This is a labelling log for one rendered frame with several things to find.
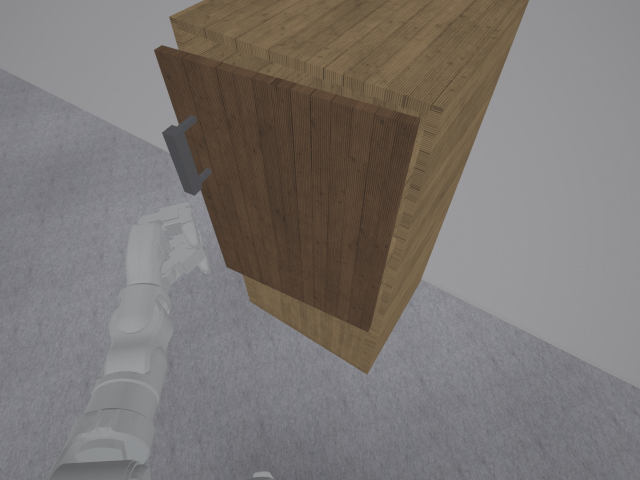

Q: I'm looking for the robot left hand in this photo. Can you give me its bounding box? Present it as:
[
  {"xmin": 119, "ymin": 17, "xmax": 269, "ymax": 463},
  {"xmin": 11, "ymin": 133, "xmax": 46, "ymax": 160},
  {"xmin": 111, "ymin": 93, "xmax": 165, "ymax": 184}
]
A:
[{"xmin": 126, "ymin": 202, "xmax": 210, "ymax": 294}]

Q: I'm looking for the cupboard door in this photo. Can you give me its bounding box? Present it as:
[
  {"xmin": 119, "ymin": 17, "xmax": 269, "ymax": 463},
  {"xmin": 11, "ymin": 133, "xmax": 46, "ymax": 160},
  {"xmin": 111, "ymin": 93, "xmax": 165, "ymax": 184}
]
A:
[{"xmin": 154, "ymin": 45, "xmax": 420, "ymax": 332}]

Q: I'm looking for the left robot shin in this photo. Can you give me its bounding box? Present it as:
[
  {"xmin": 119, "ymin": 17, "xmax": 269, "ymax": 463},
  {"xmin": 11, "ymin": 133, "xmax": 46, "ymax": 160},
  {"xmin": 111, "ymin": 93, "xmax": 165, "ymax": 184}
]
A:
[{"xmin": 253, "ymin": 471, "xmax": 274, "ymax": 479}]

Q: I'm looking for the left robot forearm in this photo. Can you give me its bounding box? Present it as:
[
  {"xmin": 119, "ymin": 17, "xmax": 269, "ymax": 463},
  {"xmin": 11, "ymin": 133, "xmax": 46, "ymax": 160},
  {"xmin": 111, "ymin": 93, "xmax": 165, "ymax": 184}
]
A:
[{"xmin": 46, "ymin": 283, "xmax": 173, "ymax": 480}]

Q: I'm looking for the handle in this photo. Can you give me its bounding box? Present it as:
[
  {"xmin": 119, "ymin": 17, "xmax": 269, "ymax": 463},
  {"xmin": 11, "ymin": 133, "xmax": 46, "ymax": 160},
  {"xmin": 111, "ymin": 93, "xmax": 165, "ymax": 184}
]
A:
[{"xmin": 162, "ymin": 115, "xmax": 212, "ymax": 196}]

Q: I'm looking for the robot left upper arm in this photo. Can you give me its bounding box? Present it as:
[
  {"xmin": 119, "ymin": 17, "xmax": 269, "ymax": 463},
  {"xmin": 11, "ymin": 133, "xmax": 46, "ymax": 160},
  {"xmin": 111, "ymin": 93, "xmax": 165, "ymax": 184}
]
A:
[{"xmin": 49, "ymin": 460, "xmax": 151, "ymax": 480}]

